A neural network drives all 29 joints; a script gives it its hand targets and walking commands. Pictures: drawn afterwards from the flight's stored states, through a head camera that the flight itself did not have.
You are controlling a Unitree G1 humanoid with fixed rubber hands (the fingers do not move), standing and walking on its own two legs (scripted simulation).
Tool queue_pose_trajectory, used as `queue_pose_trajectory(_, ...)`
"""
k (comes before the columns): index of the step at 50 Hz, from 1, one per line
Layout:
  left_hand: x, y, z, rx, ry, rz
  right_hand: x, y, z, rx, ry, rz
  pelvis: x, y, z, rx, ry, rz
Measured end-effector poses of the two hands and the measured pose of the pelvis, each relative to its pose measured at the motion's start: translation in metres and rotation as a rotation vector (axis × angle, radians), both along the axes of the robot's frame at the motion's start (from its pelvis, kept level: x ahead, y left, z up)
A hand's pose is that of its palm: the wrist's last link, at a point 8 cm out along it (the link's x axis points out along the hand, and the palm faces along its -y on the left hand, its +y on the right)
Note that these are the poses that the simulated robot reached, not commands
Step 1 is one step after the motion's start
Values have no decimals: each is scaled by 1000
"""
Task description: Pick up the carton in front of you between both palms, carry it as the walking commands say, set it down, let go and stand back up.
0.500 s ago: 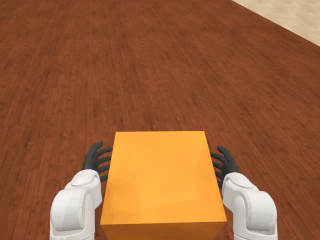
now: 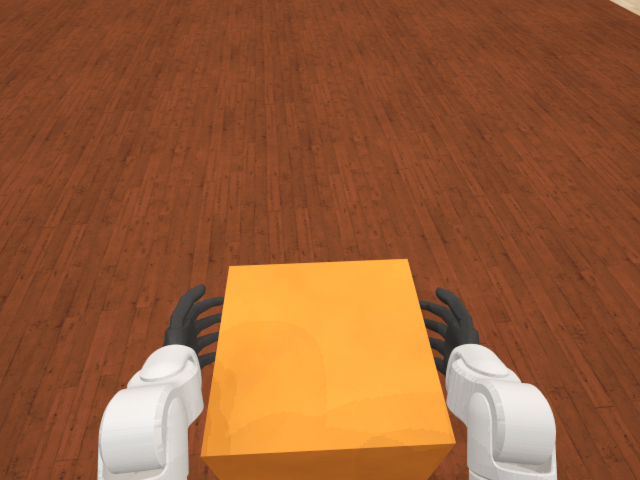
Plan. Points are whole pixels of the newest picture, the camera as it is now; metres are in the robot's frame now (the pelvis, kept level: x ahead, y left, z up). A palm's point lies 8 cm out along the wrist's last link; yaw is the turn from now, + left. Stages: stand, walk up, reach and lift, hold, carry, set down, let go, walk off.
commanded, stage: carry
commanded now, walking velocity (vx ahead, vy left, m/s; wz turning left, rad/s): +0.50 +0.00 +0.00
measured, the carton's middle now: (323, 390) +0.23 +0.00 +0.00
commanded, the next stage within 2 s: none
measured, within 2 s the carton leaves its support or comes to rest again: neither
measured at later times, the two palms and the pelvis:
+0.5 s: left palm (217, 152) +0.59 +0.18 +0.09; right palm (396, 164) +0.55 -0.11 +0.09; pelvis +0.34 +0.06 +0.01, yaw -4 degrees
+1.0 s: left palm (268, 68) +0.91 +0.13 +0.09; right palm (399, 74) +0.92 -0.17 +0.07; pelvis +0.68 -0.02 +0.00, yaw +0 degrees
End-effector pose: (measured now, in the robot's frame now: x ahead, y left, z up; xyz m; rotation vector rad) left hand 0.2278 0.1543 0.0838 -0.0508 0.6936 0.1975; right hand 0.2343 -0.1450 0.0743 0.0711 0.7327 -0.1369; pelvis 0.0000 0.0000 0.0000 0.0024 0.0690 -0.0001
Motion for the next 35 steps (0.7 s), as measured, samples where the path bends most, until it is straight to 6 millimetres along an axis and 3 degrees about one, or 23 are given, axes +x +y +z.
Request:
queue_pose_trajectory(4, 48, 0, 12, 0, -36, 2, 48, 0, 12, 0, -37, -1, 52, 0, 8, 7, 0, -10)
queue_pose_trajectory(9, 124, 4, 20, -11, -89, -31, 114, 4, 21, -11, -90, -34, 125, 11, 4, 2, -8, -15)
queue_pose_trajectory(13, 193, 17, 12, -28, -121, -53, 176, 16, 19, -29, -122, -55, 192, 27, -10, -12, -17, -34)
queue_pose_trajectory(16, 248, 27, -4, -50, -125, -72, 225, 27, 8, -55, -125, -70, 240, 41, -27, 3, -29, -56)
queue_pose_trajectory(19, 291, 31, -12, -59, -52, -93, 260, 31, 1, -63, -51, -92, 272, 49, -19, -3, -21, -69)
queue_pose_trajectory(23, 338, 30, -2, -54, -17, -124, 298, 31, 10, -54, -17, -127, 317, 55, 0, -23, -5, -76)
queue_pose_trajectory(29, 410, 29, 16, -48, -53, -117, 373, 30, 29, -54, -52, -121, 395, 51, 13, -37, 6, -61)
queue_pose_trajectory(35, 491, 19, 23, -41, -108, -74, 466, 19, 33, -45, -107, -79, 483, 32, 5, -23, -4, -50)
